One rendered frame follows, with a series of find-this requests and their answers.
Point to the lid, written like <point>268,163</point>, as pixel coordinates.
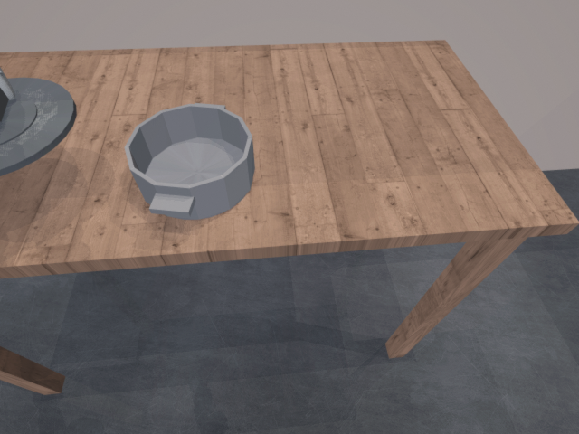
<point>39,117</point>

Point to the table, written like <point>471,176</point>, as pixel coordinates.
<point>357,146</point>

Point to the pot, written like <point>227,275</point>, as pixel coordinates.
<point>193,161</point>

